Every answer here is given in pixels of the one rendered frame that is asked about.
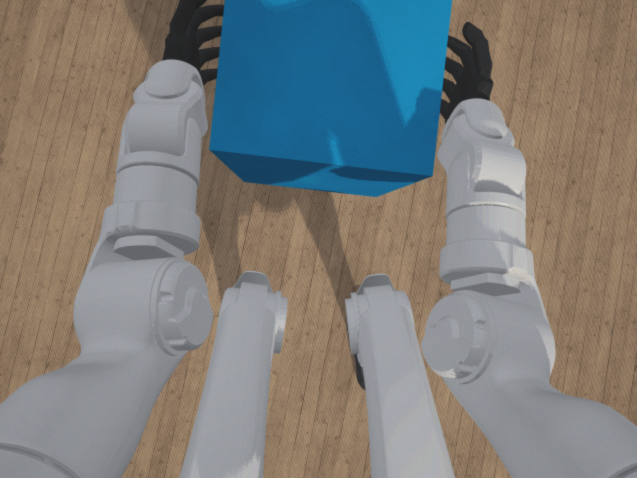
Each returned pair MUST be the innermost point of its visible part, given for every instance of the robot right foot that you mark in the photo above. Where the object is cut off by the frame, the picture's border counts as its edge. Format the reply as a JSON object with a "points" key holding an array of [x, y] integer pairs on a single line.
{"points": [[359, 371]]}

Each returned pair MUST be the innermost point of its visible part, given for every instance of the robot right upper arm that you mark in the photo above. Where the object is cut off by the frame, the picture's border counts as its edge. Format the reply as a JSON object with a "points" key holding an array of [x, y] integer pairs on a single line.
{"points": [[496, 356]]}

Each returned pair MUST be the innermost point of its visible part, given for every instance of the carton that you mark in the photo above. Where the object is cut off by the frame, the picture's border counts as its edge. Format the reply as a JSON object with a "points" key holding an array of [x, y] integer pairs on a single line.
{"points": [[331, 95]]}

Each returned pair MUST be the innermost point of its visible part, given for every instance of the left robot hand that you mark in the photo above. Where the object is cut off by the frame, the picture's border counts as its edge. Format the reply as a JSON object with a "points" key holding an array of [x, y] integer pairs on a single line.
{"points": [[184, 40]]}

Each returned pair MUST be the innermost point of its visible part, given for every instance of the right robot hand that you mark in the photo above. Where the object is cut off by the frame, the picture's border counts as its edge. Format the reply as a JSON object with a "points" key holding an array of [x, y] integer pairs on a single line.
{"points": [[473, 80]]}

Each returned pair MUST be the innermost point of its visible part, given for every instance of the robot left forearm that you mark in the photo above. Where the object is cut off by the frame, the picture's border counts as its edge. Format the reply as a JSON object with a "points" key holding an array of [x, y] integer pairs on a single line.
{"points": [[154, 207]]}

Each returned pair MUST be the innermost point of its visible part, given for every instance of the right robot shin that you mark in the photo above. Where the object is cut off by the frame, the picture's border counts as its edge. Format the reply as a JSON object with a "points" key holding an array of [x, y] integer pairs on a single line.
{"points": [[383, 279]]}

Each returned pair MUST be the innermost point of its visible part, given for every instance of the robot left upper arm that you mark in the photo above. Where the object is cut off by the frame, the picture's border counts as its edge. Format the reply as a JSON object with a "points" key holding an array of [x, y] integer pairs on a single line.
{"points": [[135, 321]]}

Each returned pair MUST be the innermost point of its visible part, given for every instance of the robot right forearm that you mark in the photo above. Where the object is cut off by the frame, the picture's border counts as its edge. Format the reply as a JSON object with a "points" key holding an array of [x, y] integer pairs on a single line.
{"points": [[485, 207]]}

